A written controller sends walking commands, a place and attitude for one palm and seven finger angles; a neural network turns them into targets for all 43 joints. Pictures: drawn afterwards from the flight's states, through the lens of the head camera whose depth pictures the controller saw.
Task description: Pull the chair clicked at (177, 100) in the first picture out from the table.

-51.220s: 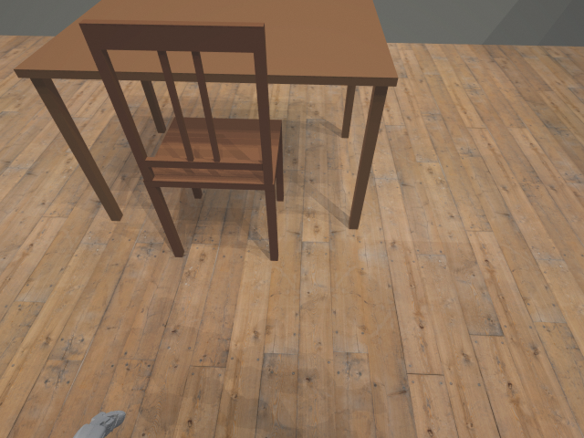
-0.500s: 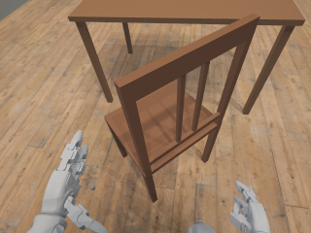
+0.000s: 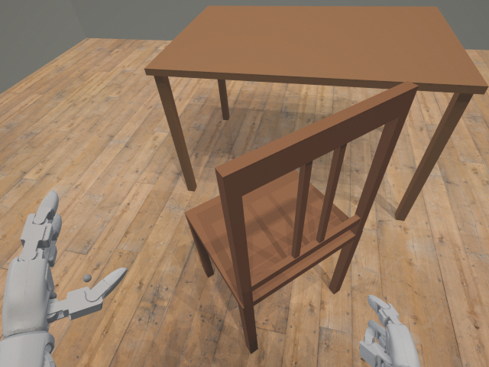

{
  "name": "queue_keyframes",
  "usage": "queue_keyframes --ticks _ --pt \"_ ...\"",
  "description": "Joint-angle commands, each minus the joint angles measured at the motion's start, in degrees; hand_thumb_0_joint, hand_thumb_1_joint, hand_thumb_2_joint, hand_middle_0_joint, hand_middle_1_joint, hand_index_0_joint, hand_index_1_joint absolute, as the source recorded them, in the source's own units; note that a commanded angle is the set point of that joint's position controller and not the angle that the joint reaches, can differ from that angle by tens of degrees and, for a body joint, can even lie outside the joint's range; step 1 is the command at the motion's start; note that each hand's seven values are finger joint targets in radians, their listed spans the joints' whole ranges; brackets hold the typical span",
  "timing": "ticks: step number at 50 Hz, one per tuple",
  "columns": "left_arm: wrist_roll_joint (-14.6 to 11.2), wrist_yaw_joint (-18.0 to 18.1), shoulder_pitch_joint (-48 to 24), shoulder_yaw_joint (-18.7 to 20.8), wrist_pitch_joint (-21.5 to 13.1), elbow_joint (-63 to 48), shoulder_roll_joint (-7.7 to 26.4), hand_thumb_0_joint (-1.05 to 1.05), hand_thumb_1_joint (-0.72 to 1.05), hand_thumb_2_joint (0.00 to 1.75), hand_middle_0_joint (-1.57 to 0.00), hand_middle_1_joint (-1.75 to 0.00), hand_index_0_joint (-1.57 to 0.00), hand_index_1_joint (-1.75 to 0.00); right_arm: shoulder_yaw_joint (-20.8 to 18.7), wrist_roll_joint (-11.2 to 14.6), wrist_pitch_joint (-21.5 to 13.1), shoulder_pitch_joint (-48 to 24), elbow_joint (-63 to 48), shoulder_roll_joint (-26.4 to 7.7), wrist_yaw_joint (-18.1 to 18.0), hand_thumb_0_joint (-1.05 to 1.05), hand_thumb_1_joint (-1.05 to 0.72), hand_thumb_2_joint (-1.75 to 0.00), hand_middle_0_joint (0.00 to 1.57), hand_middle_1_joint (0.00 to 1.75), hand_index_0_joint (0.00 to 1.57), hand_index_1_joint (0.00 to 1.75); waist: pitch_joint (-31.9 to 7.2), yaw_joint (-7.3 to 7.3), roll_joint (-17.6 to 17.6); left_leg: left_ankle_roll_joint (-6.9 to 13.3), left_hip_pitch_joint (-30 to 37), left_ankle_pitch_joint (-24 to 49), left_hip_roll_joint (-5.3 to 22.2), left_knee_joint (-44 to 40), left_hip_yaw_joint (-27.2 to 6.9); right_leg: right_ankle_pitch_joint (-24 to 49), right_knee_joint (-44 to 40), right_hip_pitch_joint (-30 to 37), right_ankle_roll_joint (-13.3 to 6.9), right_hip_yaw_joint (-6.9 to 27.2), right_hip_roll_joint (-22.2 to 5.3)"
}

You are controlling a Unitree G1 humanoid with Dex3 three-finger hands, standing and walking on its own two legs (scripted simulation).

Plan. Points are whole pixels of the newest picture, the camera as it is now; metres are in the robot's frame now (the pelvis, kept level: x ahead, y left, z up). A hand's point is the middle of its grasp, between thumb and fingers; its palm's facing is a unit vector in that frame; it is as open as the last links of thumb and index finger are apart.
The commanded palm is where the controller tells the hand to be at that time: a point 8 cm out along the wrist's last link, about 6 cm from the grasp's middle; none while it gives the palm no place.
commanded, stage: draw the hand back to the body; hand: left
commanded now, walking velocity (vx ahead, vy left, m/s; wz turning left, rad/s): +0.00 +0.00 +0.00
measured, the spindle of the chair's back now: (300, 215) +0.46 -0.06 -0.06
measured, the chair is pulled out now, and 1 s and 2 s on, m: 0.45 0.45 0.45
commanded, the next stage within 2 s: step back with the hand held close in 0.60 s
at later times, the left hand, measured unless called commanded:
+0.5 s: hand (54, 260) +0.20 +0.26 +0.16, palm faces +0.45 -0.79 -0.41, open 7.5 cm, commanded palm +0.15 +0.31 +0.18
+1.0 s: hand (66, 254) +0.21 +0.25 +0.16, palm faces +0.32 -0.76 -0.57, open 7.4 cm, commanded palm +0.14 +0.30 +0.19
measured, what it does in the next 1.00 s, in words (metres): stands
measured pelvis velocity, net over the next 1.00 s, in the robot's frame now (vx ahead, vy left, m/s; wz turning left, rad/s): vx -0.01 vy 0.01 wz -0.06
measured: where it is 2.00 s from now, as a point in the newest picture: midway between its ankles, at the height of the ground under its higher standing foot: outside the picture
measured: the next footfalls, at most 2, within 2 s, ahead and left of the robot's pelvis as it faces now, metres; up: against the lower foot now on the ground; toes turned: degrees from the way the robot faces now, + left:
none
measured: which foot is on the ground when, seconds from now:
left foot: down 0.00-1.00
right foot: down 0.00-1.00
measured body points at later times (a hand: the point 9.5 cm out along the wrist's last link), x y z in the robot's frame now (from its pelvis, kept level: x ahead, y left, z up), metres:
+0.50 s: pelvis +0.00 +0.01 +0.01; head +0.01 -0.01 +0.46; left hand +0.17 +0.30 +0.18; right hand +0.18 -0.22 -0.09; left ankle -0.07 +0.13 -0.73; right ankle +0.03 -0.14 -0.73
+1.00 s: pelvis -0.01 +0.01 +0.01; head +0.03 -0.04 +0.45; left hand +0.18 +0.29 +0.19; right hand +0.16 -0.23 -0.10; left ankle -0.07 +0.13 -0.73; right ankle +0.03 -0.14 -0.73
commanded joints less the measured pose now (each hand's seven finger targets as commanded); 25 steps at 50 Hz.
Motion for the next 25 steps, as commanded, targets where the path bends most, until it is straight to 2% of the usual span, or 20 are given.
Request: queue_keyframes --ticks 1,3,4,7,9,10,11,13,14,15,19,22,24,25 --pt "-0.34 0.64 -1.19 9.09 -3.84 -12.32 9.87 0.0 0.54 0.73 -0.15 -0.22 -0.15 -0.22 -2.28 -0.21 -2.79 -5.3 -8.44 -5.7 0.38 0.0 -0.9 -0.9 0.2 0.3 0.2 0.3 -2.53 0.48 -3.44 1.36 -7.23 19.7 -0.17 -8.32 -0.11 11.59 -5.51 11.52 -2.85 1.77 0.71" --pt "-0.22 0.84 -2.0 11.22 -4.22 -14.57 11.5 0.0 0.61 0.76 -0.16 -0.24 -0.16 -0.24 -2.32 -0.29 -3.05 -5.2 -8.42 -5.55 0.46 0.0 -0.9 -0.9 0.2 0.3 0.2 0.3 -4.09 0.68 -2.96 1.47 -5.51 22.26 0.01 -8.47 0.11 13.7 -5.85 12.54 -2.9 1.9 0.69" --pt "-0.16 0.96 -2.35 12.56 -4.26 -15.27 12.47 0.0 0.65 0.78 -0.16 -0.25 -0.16 -0.25 -2.18 -0.34 -3.18 -5.4 -8.23 -5.52 0.47 0.0 -0.9 -0.9 0.2 0.3 0.2 0.3 -4.04 0.9 -0.06 1.22 -5.23 23.69 -0.03 -8.8 0.17 14.41 -6.0 13.31 -3.03 2.16 0.58" --pt "-0.25 1.32 -3.29 14.25 -4.47 -16.78 13.08 0.0 0.75 0.83 -0.18 -0.27 -0.18 -0.27 -2.23 -0.39 -3.58 -5.01 -7.56 -5.23 0.49 0.0 -0.9 -0.9 0.2 0.3 0.2 0.3 -4.85 0.86 0.14 1.15 -2.9 27.53 0.42 -9.03 0.33 16.69 -6.65 14.05 -3.02 2.33 0.57" --pt "-0.41 1.54 -3.78 16.02 -4.25 -15.84 13.84 0.0 0.83 0.87 -0.19 -0.29 -0.19 -0.29 -2.33 -0.44 -3.51 -5.19 -6.97 -5.45 0.47 0.0 -0.9 -0.9 0.2 0.3 0.2 0.3 -3.93 0.95 -0.94 1.0 -2.87 27.99 0.56 -9.57 0.02 16.67 -7.18 14.39 -3.12 2.49 0.8" --pt "-0.52 1.5 -4.46 15.76 -4.25 -15.48 13.16 0.0 0.86 0.88 -0.19 -0.29 -0.19 -0.29 -2.32 -0.39 -3.43 -5.15 -6.87 -5.41 0.39 0.0 -0.9 -0.9 0.2 0.3 0.2 0.3 -3.69 0.76 -1.35 1.16 -2.56 27.72 0.62 -9.81 0.55 16.7 -7.46 14.4 -2.91 2.29 0.66" --pt "-0.67 1.64 -5.02 16.98 -4.48 -15.88 14.0 0.0 0.9 0.9 -0.2 -0.3 -0.2 -0.3 -2.62 -0.43 -3.29 -4.88 -6.56 -5.71 0.33 0.0 -0.9 -0.9 0.2 0.3 0.2 0.3 -3.81 0.83 -0.78 1.12 -2.18 27.47 0.67 -10.1 0.43 16.17 -7.56 14.37 -2.97 2.54 0.76" --pt "-0.71 1.12 -3.03 14.37 -4.03 -11.24 10.38 0.0 0.9 0.9 -0.2 -0.3 -0.2 -0.3 -2.93 -0.4 -2.77 -4.97 -6.05 -5.78 0.49 0.0 -0.9 -0.9 0.2 0.3 0.2 0.3 -1.78 0.43 -4.09 1.37 -2.63 26.88 0.86 -10.18 1.03 15.77 -7.93 13.17 -2.66 1.75 0.76" --pt "-0.77 0.72 -2.37 13.43 -3.6 -8.82 8.85 0.0 0.9 0.9 -0.2 -0.3 -0.2 -0.3 -2.99 -0.25 -2.46 -5.33 -6.05 -5.84 0.65 0.0 -0.9 -0.9 0.2 0.3 0.2 0.3 0.19 0.42 -4.06 1.37 -3.79 26.55 0.82 -10.53 0.88 15.25 -8.31 12.78 -2.75 1.73 0.78" --pt "-0.86 0.42 -2.85 12.6 -3.86 -9.06 8.35 0.0 0.9 0.9 -0.2 -0.3 -0.2 -0.3 -3.06 -0.26 -2.18 -5.0 -5.97 -6.1 0.83 0.0 -0.9 -0.9 0.2 0.3 0.2 0.3 -0.29 0.33 -4.78 1.41 -3.59 26.5 0.94 -10.9 0.79 14.63 -8.13 12.85 -2.59 1.3 0.75" --pt "-0.68 0.53 -4.64 14.36 -4.48 -12.38 11.56 0.0 0.9 0.9 -0.2 -0.3 -0.2 -0.3 -3.2 -0.49 -2.18 -5.68 -6.38 -6.45 0.92 0.0 -0.9 -0.9 0.2 0.3 0.2 0.3 -2.19 0.95 -1.89 1.44 -3.04 25.34 0.56 -11.2 0.53 13.62 -8.14 13.75 -2.64 1.57 0.71" --pt "-0.34 0.93 -4.76 14.89 -4.91 -16.22 13.01 0.0 0.9 0.9 -0.2 -0.3 -0.2 -0.3 -2.96 -0.65 -2.93 -5.59 -6.64 -6.13 0.87 0.0 -0.9 -0.9 0.2 0.3 0.2 0.3 -4.92 1.35 -0.01 1.23 -1.55 27.36 0.58 -11.23 0.19 14.19 -8.2 14.98 -2.72 1.9 0.68" --pt "-0.27 1.26 -4.9 16.37 -4.72 -17.25 14.59 0.0 0.9 0.9 -0.2 -0.3 -0.2 -0.3 -2.75 -0.74 -3.38 -5.8 -6.57 -6.11 0.74 0.0 -0.9 -0.9 0.2 0.3 0.2 0.3 -4.79 1.54 1.18 0.86 -1.88 27.95 0.55 -11.19 -0.09 14.58 -8.22 15.67 -2.86 2.07 0.79" --pt "-0.11 1.3 -5.04 15.5 -4.8 -17.81 13.67 0.0 0.9 0.9 -0.2 -0.3 -0.2 -0.3 -2.56 -0.67 -3.65 -5.58 -6.54 -5.81 0.69 0.0 -0.9 -0.9 0.2 0.3 0.2 0.3 -4.71 1.36 1.36 0.84 -1.72 28.56 0.5 -11.25 0.0 14.83 -8.23 15.64 -2.84 2.09 0.79"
